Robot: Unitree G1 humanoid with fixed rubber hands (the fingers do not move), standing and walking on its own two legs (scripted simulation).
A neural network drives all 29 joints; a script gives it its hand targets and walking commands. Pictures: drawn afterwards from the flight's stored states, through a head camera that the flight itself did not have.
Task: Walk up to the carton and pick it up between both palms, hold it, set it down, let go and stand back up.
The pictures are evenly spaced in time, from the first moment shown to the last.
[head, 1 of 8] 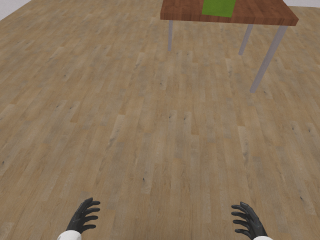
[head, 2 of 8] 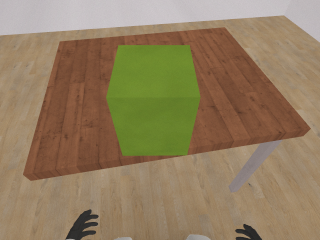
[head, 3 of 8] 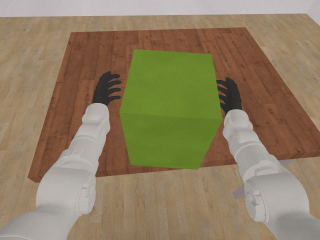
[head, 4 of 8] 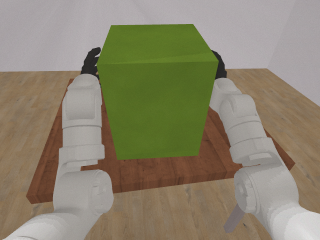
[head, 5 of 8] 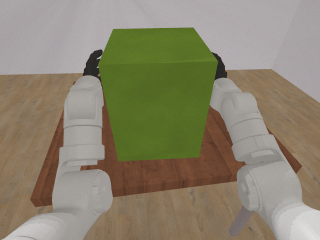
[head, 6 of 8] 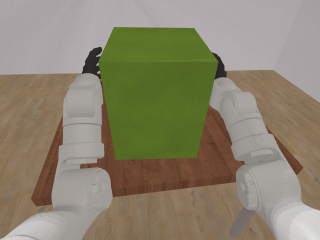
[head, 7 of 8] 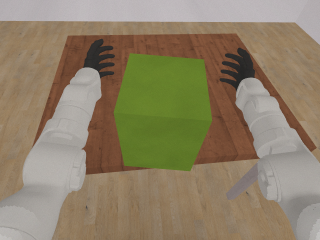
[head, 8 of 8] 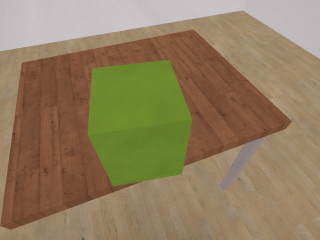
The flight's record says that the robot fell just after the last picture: no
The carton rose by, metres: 0.20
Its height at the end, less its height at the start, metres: +0.00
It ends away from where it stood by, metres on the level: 0.01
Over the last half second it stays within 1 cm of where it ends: yes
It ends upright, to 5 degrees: yes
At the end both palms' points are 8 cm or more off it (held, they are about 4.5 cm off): yes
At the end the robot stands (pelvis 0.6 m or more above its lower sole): yes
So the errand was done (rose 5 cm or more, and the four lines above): yes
